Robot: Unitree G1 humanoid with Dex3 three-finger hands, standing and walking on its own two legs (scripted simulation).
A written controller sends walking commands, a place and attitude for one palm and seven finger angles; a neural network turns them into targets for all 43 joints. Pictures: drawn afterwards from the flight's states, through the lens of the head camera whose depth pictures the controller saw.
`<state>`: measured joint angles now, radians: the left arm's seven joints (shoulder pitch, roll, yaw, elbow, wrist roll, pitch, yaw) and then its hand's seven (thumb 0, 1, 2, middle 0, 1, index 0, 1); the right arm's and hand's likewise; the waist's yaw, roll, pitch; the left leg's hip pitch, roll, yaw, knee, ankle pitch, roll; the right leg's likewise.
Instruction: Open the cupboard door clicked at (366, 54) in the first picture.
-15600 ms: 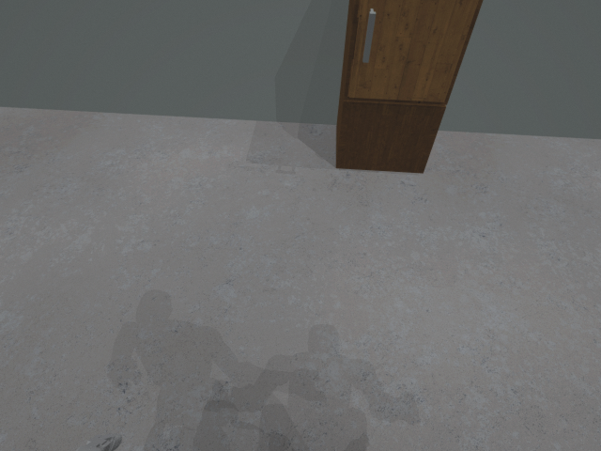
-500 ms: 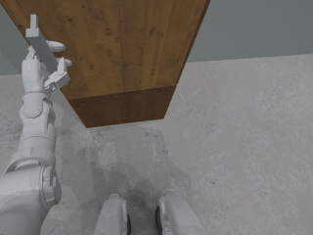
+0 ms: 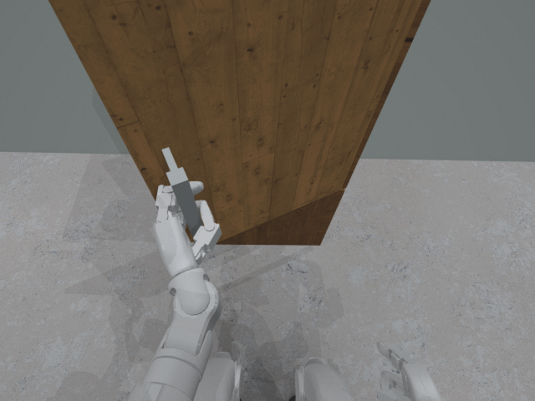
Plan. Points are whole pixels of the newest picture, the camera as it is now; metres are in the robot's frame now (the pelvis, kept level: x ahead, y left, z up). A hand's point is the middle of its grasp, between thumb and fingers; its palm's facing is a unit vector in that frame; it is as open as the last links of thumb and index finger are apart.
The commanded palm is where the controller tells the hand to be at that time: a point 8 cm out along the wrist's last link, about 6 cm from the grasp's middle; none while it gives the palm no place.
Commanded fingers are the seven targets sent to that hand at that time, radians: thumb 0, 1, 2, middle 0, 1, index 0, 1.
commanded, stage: pull the door open along its arc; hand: left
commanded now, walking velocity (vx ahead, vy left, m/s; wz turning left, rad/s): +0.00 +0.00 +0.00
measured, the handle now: (184, 198) +0.40 +0.15 +0.03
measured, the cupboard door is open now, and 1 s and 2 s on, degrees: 26 41 42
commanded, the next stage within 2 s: open thumb and fingers to let go in 0.26 s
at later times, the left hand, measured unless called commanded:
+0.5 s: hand (252, 272) +0.30 +0.04 +0.02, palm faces +0.40 -0.91 -0.04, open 6.2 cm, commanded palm +0.24 +0.08 +0.02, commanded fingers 0.00 0.34 0.66 -0.36 -1.29 -0.36 -1.29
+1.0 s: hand (251, 274) +0.29 +0.04 +0.02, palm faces +0.41 -0.91 -0.02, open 13.9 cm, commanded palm +0.24 +0.08 +0.02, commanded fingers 0.00 -0.50 0.30 -0.21 -0.65 -0.21 -0.65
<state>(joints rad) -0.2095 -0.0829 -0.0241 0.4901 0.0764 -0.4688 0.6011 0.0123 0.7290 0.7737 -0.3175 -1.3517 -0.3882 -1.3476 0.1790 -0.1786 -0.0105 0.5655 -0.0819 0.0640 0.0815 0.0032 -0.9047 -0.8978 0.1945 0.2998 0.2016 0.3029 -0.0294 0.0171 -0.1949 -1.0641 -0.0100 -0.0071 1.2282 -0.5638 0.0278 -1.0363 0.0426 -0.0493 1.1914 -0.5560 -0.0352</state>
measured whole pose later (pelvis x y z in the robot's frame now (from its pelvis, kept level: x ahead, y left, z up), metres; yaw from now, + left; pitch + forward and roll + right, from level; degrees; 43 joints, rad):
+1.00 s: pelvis -0.02 -0.04 +0.00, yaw +3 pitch +20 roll +1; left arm 0.02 -0.11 -0.18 0.33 0.11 -0.43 0.60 0.00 -0.43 0.33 -0.28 -1.06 -0.29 -1.05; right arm 0.18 -0.18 -0.01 0.61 -0.08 -0.07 0.01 0.01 -0.90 -0.90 0.19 0.30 0.20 0.30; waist -0.02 0.02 -0.19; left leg -1.04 -0.02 -0.05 1.22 -0.53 -0.04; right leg -1.03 0.03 -0.09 1.24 -0.57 -0.10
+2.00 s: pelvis -0.02 -0.01 -0.02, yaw +2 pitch +20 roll -1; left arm 0.35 0.05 -0.24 -0.01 0.00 -0.47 0.14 -0.01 -0.50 0.30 -0.15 -0.30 -0.16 -0.30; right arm 0.20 -0.19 0.03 0.42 -0.02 0.00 0.03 0.01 -0.90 -0.90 0.20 0.30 0.20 0.30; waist 0.00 0.03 -0.18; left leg -1.09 -0.03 -0.02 1.32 -0.58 0.02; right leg -1.06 0.02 -0.06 1.30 -0.59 -0.05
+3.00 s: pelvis -0.01 -0.01 +0.02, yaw +2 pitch +14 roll -2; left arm 0.63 0.23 0.05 -0.28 -0.24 -0.34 -0.14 -0.01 -0.50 0.30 -0.15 -0.30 -0.15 -0.30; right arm 0.27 -0.22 0.02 0.40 0.04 -0.03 -0.07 0.01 -0.90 -0.90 0.20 0.30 0.20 0.30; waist 0.00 0.05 -0.18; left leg -0.85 -0.01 -0.05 1.14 -0.53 0.01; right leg -0.81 0.05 -0.09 1.09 -0.53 -0.05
